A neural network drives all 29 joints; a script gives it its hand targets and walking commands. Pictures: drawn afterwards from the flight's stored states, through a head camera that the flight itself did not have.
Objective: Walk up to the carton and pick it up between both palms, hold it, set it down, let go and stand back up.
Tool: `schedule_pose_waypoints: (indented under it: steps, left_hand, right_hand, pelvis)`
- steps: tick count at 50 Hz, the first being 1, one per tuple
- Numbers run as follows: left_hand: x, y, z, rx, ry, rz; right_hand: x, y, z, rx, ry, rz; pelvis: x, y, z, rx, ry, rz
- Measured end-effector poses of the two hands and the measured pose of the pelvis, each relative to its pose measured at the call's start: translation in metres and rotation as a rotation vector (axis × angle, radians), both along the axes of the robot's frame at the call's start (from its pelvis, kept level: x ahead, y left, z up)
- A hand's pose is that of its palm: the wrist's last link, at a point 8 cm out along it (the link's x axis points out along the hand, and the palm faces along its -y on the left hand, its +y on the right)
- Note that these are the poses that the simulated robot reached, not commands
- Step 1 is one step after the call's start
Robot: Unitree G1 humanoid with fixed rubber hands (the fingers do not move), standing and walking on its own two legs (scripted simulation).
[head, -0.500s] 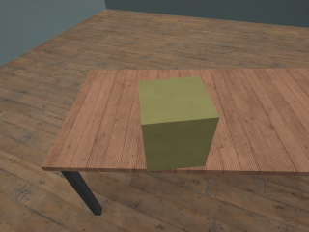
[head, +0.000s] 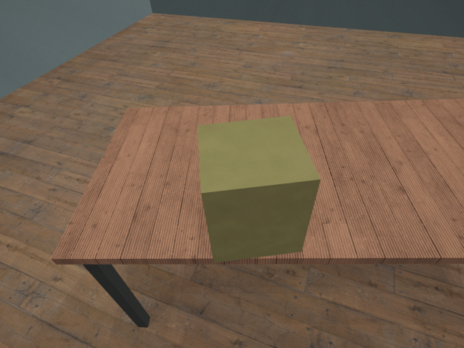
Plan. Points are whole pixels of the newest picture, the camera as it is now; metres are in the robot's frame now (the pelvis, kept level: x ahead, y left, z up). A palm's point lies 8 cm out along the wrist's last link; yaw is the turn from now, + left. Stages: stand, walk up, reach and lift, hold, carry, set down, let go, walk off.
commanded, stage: stand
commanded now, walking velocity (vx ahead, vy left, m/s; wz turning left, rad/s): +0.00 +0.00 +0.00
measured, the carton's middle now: (251, 190) +0.47 +0.00 -0.01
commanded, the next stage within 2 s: none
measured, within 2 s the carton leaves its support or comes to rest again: neither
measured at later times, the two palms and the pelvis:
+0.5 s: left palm out of the picture +0.03 +0.25 -0.12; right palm out of the picture +0.02 -0.25 -0.13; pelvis +0.01 +0.00 +0.00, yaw +0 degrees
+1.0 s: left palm out of the picture +0.02 +0.25 -0.13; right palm out of the picture +0.01 -0.25 -0.13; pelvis +0.02 +0.00 +0.00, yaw +0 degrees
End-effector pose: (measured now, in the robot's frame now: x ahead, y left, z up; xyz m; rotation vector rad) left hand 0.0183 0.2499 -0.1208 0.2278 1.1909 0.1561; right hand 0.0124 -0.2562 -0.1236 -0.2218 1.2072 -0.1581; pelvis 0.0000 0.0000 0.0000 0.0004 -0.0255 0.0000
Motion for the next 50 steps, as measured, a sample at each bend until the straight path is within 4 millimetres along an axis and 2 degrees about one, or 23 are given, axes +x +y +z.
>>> schedule_pose_waypoints:
  steps: [9, 18, 24, 40, 50]
  left_hand:
    - [0.015, 0.000, 0.000, 0.001, -0.007, -0.004]
    - [0.019, 0.001, 0.001, 0.005, 0.005, -0.001]
    - [0.017, 0.002, -0.001, 0.006, 0.023, 0.003]
    - [0.002, 0.002, -0.004, 0.000, 0.084, 0.017]
    - [0.000, -0.001, -0.006, -0.005, 0.094, 0.027]
  right_hand:
    - [0.003, 0.001, 0.000, -0.001, 0.019, -0.014]
    - [0.011, 0.004, -0.001, 0.000, 0.012, -0.014]
    - [0.012, 0.006, -0.002, 0.003, 0.016, -0.022]
    - [-0.002, 0.008, -0.004, 0.001, 0.075, -0.034]
    - [-0.001, 0.011, -0.005, 0.007, 0.079, -0.038]
  pelvis:
    - [0.008, 0.000, 0.001, 0.000, 0.001, -0.002]
    - [0.012, 0.002, 0.002, -0.001, -0.003, -0.007]
    - [0.013, 0.003, 0.003, 0.000, -0.004, -0.009]
    - [0.014, 0.004, 0.003, 0.002, -0.002, -0.007]
    - [0.016, 0.004, 0.004, 0.002, -0.007, -0.005]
